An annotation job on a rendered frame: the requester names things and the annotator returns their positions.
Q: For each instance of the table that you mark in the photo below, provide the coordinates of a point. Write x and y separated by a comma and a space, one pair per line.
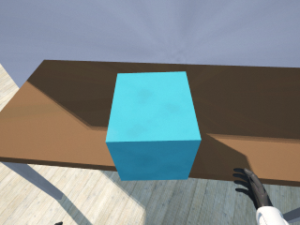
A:
248, 118

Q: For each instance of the robot right hand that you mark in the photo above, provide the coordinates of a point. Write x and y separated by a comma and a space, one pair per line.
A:
255, 189

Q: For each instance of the carton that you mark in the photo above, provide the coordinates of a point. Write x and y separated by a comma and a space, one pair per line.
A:
153, 133

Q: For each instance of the right robot forearm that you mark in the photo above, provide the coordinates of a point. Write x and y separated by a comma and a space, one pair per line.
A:
269, 215

